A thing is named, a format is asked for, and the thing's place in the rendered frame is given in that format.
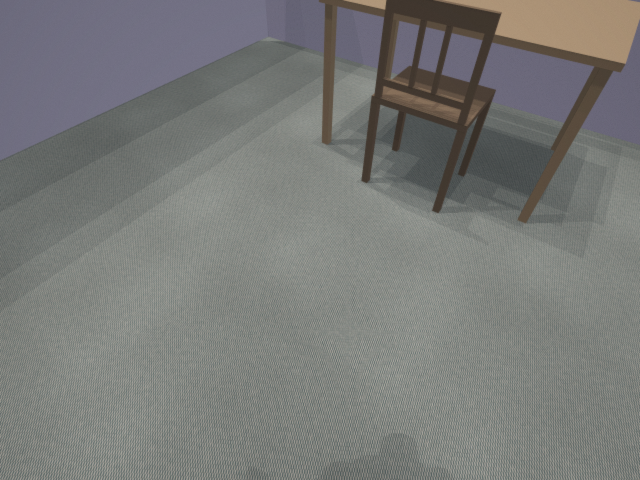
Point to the chair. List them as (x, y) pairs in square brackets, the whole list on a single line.
[(431, 96)]

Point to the table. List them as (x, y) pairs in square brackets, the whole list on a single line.
[(598, 33)]

